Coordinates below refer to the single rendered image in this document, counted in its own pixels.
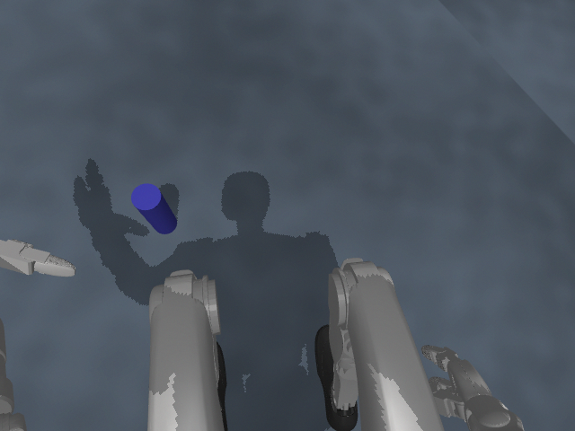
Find left robot hand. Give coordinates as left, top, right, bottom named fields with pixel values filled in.
left=0, top=239, right=75, bottom=277

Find right robot arm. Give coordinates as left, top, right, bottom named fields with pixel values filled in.
left=464, top=395, right=525, bottom=431

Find right robot hand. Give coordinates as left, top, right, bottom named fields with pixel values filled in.
left=421, top=345, right=493, bottom=423

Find right robot foot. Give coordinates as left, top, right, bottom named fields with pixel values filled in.
left=314, top=324, right=358, bottom=431

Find left robot arm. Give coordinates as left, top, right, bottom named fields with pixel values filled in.
left=0, top=318, right=27, bottom=431

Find can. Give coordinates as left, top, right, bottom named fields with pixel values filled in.
left=131, top=183, right=177, bottom=234

